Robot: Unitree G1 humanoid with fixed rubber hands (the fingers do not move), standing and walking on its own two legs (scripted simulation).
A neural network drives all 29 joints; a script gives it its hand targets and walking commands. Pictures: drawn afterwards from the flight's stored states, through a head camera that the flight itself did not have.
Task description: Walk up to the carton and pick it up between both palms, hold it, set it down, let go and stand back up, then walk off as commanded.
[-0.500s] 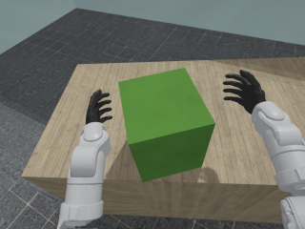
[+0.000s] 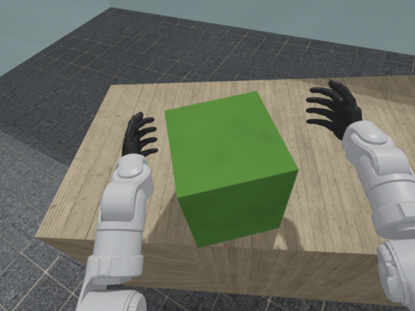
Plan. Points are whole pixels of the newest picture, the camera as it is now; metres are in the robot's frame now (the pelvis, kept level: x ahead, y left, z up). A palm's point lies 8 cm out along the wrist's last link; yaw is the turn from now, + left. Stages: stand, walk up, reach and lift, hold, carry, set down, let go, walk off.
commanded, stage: reach and lift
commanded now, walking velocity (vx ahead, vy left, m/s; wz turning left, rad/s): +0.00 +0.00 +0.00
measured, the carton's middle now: (225, 173) +0.41 +0.06 +0.00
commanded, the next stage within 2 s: none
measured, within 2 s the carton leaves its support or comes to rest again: neither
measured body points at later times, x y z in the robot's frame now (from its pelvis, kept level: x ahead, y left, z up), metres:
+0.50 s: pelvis +0.00 +0.00 +0.00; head +0.08 -0.01 +0.44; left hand +0.36 +0.21 +0.04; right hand +0.48 -0.15 +0.06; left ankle +0.00 +0.16 -0.74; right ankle +0.02 -0.10 -0.74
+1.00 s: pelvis +0.01 +0.01 +0.00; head +0.09 -0.01 +0.44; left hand +0.37 +0.20 +0.04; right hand +0.48 -0.09 +0.04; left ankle +0.00 +0.16 -0.74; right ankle +0.02 -0.10 -0.74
